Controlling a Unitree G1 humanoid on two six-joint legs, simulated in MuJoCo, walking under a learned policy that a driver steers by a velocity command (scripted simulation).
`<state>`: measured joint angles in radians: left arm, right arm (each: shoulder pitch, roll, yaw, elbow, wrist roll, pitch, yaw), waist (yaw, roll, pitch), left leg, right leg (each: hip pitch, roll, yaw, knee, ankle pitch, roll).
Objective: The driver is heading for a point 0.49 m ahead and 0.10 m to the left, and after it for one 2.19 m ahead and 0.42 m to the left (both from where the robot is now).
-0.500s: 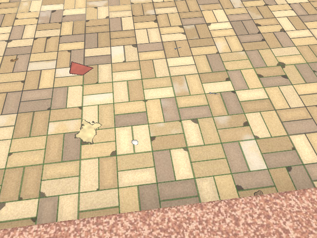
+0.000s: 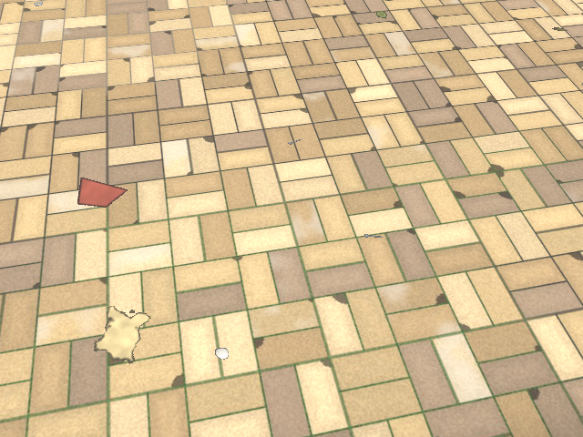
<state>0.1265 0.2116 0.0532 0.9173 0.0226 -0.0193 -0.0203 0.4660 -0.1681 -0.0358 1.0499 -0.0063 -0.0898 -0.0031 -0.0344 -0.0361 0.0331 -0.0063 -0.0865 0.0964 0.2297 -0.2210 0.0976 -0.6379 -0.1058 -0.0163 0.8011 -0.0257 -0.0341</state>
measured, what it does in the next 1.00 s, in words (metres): walks ahead, turning left: right foot, then left foot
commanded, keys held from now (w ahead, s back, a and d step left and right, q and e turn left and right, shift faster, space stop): w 0.02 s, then w+q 0.18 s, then q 0.68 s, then no key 0.10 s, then e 0.02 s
